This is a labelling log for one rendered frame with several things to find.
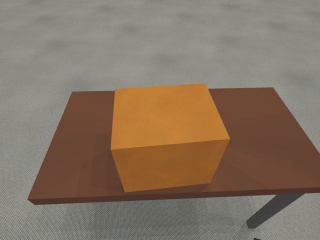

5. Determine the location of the carton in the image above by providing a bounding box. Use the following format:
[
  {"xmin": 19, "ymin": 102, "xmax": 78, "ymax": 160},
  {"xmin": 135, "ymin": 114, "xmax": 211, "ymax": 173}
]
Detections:
[{"xmin": 110, "ymin": 83, "xmax": 230, "ymax": 193}]

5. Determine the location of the table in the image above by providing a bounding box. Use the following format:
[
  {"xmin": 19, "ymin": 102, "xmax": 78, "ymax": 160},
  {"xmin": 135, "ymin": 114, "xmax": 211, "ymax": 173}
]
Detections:
[{"xmin": 27, "ymin": 87, "xmax": 320, "ymax": 229}]

